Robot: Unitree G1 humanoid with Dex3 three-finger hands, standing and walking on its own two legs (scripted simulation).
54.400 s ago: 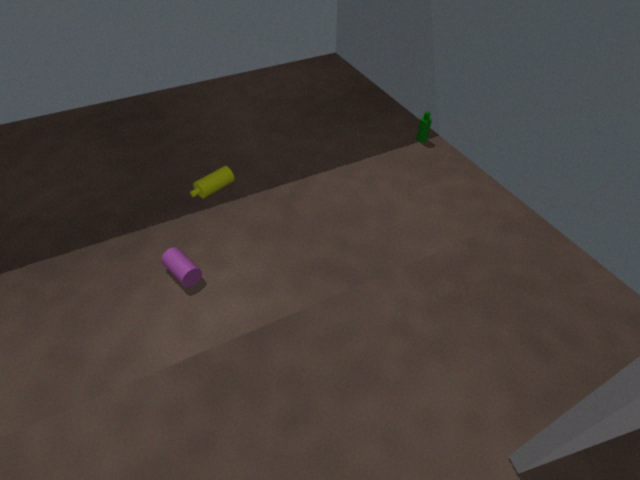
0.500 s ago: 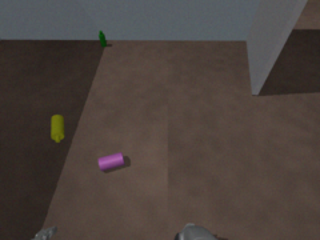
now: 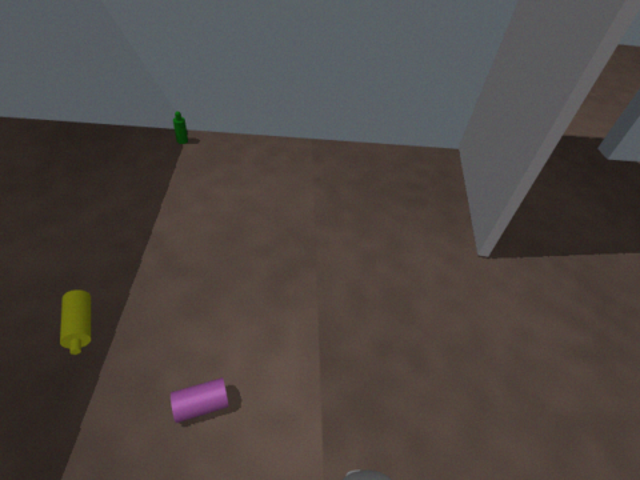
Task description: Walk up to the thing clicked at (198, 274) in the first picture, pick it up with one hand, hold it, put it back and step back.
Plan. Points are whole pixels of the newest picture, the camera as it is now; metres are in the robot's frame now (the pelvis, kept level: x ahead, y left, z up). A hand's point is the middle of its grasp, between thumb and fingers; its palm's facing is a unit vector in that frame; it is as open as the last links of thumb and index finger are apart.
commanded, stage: walk up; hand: left
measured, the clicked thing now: (200, 399) +0.53 +0.25 -0.72
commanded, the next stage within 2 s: stand in 1.64 s
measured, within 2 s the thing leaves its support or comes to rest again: neither
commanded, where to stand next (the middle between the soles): +0.18 -0.02 m, yaw +7 degrees
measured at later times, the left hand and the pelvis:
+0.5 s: hand (151, 471) +0.20 +0.21 -0.13, palm faces -0.07 -0.93 -0.36, open 7.4 cm; pelvis +0.09 -0.04 +0.00, yaw -2 degrees
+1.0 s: hand out of the picture +0.16 +0.22 -0.14, palm faces +0.00 -0.94 -0.34, open 7.4 cm; pelvis +0.10 -0.04 +0.01, yaw +1 degrees
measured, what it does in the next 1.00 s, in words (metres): walks ahead: right foot, then left foot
